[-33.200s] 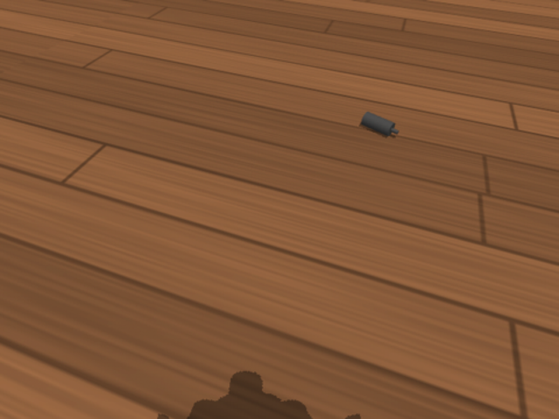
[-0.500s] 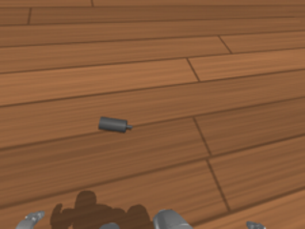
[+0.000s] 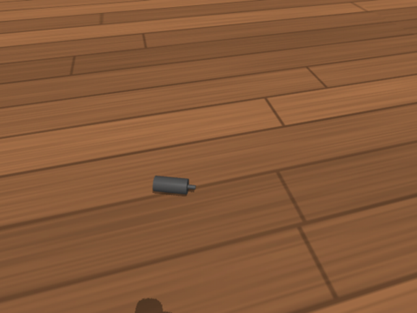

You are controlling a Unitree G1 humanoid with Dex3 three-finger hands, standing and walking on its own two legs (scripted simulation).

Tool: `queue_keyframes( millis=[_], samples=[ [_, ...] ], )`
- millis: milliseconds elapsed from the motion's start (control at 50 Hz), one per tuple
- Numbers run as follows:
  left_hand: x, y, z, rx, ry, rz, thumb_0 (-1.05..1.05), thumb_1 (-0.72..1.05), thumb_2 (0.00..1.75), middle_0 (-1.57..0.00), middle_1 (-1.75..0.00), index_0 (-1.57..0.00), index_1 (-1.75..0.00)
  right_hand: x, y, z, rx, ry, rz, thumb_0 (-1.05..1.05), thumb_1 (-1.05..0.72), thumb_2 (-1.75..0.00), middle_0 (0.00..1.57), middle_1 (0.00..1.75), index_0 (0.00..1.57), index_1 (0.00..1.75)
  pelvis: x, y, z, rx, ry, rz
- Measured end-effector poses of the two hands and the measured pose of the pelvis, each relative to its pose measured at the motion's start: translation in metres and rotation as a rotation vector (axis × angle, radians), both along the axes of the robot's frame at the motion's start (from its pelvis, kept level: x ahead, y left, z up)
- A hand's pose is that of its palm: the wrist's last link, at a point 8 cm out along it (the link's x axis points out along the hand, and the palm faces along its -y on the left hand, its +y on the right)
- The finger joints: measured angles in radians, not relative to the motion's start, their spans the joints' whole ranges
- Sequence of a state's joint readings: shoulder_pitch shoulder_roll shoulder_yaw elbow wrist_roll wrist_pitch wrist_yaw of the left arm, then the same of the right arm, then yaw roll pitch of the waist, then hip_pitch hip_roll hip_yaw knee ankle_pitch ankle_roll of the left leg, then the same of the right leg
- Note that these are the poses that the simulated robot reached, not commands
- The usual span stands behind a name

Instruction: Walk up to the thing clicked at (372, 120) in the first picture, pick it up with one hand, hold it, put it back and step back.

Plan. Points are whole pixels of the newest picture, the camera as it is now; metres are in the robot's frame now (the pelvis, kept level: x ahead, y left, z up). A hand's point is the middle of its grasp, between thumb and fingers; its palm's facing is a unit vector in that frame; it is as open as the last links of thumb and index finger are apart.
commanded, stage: walk up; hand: left
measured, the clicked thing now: (175, 185) +0.87 +0.19 -0.72
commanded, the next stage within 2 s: stand in 0.88 s
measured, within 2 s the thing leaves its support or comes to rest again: neither
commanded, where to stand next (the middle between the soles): +0.47 +0.01 m, yaw -4 degrees
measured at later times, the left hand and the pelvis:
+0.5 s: hand out of the picture +0.13 +0.25 -0.14, palm faces +0.05 -0.94 -0.34, open 7.4 cm; pelvis +0.04 +0.00 +0.00, yaw +2 degrees
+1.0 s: hand out of the picture +0.11 +0.26 -0.14, palm faces +0.04 -0.94 -0.34, open 7.4 cm; pelvis +0.03 +0.00 +0.02, yaw +2 degrees
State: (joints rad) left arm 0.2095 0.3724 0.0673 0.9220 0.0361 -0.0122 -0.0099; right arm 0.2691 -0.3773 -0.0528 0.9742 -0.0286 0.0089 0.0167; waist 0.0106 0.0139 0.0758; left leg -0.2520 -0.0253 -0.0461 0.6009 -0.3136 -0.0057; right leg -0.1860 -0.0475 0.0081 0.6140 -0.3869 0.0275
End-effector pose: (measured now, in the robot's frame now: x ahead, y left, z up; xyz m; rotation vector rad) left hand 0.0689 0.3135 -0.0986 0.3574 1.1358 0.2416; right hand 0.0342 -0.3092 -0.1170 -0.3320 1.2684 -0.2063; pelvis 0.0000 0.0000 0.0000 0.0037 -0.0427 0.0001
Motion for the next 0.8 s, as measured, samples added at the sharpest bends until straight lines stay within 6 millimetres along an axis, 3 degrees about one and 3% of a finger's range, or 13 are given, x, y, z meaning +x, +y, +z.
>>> queue_keyframes(
  millis=[120,240,360,560,800],
  samples=[
    [0.018,0.005,-0.004,-0.020,0.014,-0.002,0.01,0.91,0.90,-0.21,-0.30,-0.20,-0.30,0.006,0.013,0.015,0.001,-0.034,0.002,0.01,-0.90,-0.90,0.21,0.30,0.21,0.30,0.005,0.002,0.007,-0.006,0.006,-0.003],
    [0.040,-0.008,-0.003,-0.023,-0.028,-0.025,0.01,0.91,0.90,-0.21,-0.30,-0.20,-0.30,0.023,-0.003,0.018,-0.022,-0.050,0.007,0.00,-0.90,-0.90,0.21,0.30,0.21,0.30,0.011,-0.008,0.007,-0.009,0.008,0.001],
    [0.040,-0.023,-0.004,-0.031,-0.028,-0.014,0.00,0.91,0.90,-0.21,-0.30,-0.20,-0.30,0.054,-0.012,0.010,-0.024,-0.077,0.009,0.00,-0.90,-0.90,0.20,0.30,0.21,0.30,0.021,-0.012,0.004,-0.017,0.001,0.019],
    [0.053,-0.012,-0.008,-0.065,-0.029,0.043,0.01,0.91,0.90,-0.21,-0.30,-0.20,-0.30,0.090,0.014,0.015,-0.003,-0.080,0.068,0.00,-0.90,-0.90,0.20,0.30,0.21,0.30,0.039,-0.001,0.008,-0.012,0.009,0.040],
    [0.053,-0.003,-0.005,-0.059,-0.009,0.050,0.01,0.91,0.90,-0.21,-0.30,-0.20,-0.30,0.123,0.028,0.025,0.004,-0.141,0.082,0.00,-0.90,-0.90,0.21,0.30,0.21,0.30,0.037,0.004,0.014,-0.012,0.003,0.041]
  ],
)
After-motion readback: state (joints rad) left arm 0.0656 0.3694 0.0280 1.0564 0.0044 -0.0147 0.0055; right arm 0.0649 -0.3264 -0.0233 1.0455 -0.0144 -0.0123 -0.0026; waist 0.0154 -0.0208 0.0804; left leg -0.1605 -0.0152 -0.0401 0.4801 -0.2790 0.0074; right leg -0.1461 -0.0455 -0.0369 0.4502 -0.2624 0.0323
